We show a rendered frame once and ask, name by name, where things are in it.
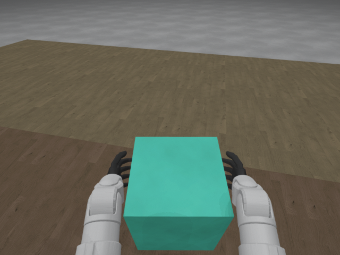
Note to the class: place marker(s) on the left robot forearm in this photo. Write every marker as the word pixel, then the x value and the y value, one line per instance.
pixel 102 221

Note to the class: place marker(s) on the robot right hand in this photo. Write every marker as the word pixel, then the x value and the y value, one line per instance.
pixel 237 167

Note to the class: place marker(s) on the carton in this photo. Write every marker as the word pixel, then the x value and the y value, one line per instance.
pixel 177 196

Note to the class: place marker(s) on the right robot forearm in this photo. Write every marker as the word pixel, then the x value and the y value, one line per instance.
pixel 255 218

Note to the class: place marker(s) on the robot left hand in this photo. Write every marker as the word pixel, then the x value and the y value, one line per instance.
pixel 116 166

